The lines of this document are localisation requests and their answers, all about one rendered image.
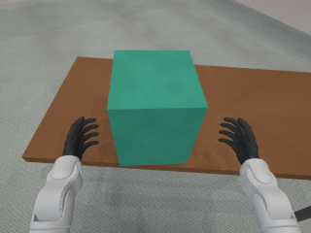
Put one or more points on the right robot hand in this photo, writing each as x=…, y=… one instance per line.
x=244, y=141

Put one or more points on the carton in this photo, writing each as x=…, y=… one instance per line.
x=156, y=106

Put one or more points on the table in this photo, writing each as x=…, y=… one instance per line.
x=275, y=103

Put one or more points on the left robot hand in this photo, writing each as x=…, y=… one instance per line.
x=75, y=140

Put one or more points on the robot left forearm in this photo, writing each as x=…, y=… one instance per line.
x=54, y=205

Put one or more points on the robot right forearm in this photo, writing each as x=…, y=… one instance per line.
x=272, y=207

